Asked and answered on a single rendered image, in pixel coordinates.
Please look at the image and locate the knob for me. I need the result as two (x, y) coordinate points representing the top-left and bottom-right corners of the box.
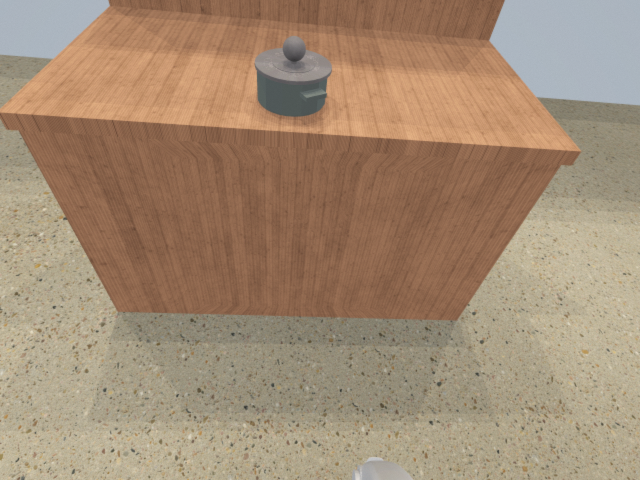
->
(283, 36), (306, 62)

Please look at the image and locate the table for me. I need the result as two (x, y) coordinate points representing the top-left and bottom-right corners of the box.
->
(0, 0), (582, 321)

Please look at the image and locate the pot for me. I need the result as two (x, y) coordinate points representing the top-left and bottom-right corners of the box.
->
(257, 71), (327, 117)

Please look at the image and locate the robot right thigh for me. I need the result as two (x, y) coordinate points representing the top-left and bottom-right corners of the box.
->
(352, 460), (413, 480)

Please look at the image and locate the lid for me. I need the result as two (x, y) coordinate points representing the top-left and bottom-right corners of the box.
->
(255, 48), (332, 85)

